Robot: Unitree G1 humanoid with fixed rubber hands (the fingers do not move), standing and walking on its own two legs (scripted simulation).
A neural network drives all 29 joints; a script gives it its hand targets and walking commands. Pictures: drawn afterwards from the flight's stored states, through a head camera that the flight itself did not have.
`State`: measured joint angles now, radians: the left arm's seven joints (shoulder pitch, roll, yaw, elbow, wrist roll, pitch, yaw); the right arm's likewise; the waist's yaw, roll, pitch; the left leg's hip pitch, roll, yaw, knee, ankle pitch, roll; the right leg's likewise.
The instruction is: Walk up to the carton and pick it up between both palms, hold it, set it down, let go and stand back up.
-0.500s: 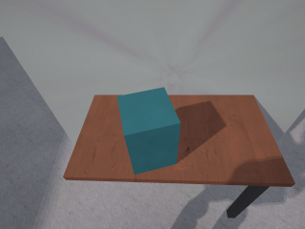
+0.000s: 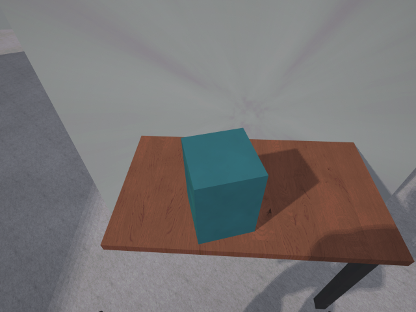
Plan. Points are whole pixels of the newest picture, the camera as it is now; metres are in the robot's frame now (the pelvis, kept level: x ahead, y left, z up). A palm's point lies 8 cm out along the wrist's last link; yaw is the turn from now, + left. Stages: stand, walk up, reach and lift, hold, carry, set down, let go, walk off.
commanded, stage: walk up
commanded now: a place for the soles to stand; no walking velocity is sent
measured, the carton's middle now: (220, 187) +0.46 +0.00 -0.05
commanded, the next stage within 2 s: stand in 1.38 s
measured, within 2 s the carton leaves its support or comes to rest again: neither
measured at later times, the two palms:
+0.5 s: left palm out of the picture +0.06 +0.26 -0.11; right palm out of the picture +0.05 -0.26 -0.11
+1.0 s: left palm out of the picture +0.12 +0.26 -0.10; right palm out of the picture +0.06 -0.26 -0.10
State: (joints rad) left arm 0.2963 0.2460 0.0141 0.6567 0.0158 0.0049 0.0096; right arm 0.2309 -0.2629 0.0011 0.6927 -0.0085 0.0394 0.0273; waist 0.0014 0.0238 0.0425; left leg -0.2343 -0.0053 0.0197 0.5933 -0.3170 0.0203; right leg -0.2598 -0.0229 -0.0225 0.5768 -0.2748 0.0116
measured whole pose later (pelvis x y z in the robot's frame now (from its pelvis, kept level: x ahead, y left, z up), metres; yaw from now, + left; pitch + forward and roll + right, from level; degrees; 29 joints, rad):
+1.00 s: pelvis +0.00 +0.01 +0.00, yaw -4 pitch -2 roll +0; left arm 0.27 0.26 0.02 0.71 0.02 0.00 0.02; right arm 0.30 -0.29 0.00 0.74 -0.01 0.03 0.02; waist -0.01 0.00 0.03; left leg -0.21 0.00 0.09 0.54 -0.31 0.03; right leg -0.27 -0.01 0.05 0.55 -0.25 0.02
